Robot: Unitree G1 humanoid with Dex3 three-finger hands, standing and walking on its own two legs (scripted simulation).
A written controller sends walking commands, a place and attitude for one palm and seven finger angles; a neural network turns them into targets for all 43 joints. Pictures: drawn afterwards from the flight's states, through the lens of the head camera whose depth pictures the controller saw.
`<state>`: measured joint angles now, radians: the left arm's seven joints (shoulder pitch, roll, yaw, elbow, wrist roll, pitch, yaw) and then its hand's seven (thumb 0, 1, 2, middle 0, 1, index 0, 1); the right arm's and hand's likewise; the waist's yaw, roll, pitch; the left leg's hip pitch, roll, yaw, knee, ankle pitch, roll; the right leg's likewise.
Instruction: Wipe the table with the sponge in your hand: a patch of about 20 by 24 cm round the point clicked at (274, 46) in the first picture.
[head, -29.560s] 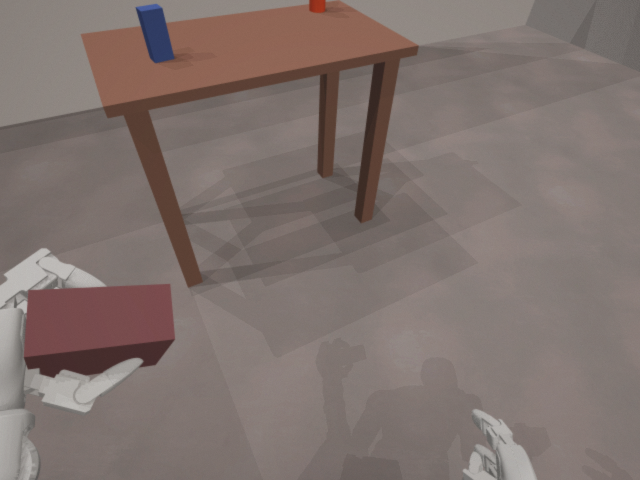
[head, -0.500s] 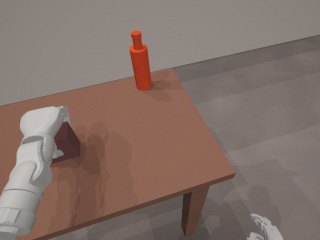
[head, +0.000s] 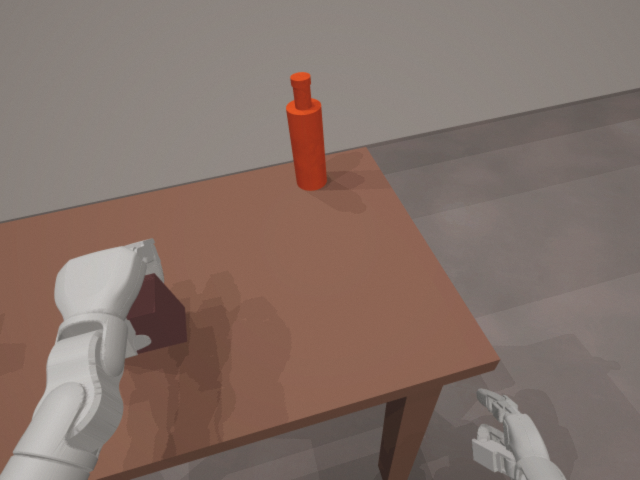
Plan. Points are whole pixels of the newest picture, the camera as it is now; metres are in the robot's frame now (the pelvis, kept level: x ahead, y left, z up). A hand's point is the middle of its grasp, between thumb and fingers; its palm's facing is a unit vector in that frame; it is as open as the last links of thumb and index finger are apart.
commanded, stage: wipe back along the middle lane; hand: left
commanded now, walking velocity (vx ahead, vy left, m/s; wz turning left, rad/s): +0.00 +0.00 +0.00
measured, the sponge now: (137, 324) +0.28 +0.29 +0.05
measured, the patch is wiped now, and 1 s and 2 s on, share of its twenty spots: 0.40 0.55 0.65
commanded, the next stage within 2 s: slide across to the third lane in 0.42 s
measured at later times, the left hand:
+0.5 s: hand (131, 338) +0.23 +0.25 +0.10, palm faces +0.08 -0.07 -0.99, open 9.6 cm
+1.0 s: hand (164, 338) +0.24 +0.21 +0.10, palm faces +0.04 -0.07 -1.00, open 9.6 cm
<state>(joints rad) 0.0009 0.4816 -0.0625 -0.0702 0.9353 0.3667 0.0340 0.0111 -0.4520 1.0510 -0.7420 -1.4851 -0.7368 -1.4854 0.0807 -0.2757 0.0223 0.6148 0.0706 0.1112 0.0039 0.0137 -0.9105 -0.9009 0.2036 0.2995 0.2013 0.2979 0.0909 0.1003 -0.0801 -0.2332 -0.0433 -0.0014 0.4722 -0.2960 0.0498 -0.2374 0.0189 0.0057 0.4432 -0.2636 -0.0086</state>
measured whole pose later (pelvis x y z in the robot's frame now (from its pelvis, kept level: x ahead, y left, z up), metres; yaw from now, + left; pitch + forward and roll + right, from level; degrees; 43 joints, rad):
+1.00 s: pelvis -0.02 -0.03 +0.00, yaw +0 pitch -1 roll +0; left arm 0.04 0.42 -0.20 -0.18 0.98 0.44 -0.01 0.01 -0.49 1.06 -0.78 -1.45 -0.79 -1.42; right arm 0.04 -0.27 0.03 0.64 0.06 0.08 -0.01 0.02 -0.91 -0.90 0.20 0.30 0.20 0.30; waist 0.13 0.12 -0.04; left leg -0.17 -0.02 -0.01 0.44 -0.26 0.02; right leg -0.19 0.04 -0.01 0.45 -0.25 -0.05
